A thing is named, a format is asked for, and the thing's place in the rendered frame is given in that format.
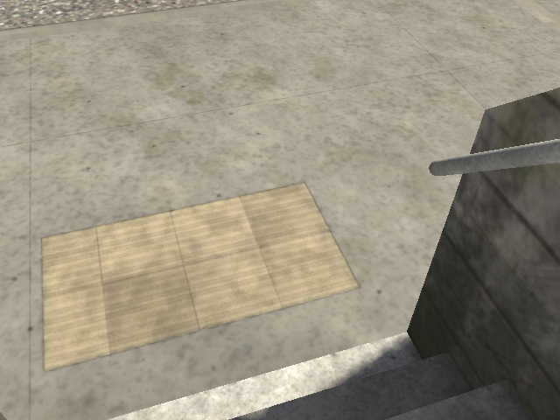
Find stairs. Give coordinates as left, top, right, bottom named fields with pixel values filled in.
left=108, top=332, right=532, bottom=420

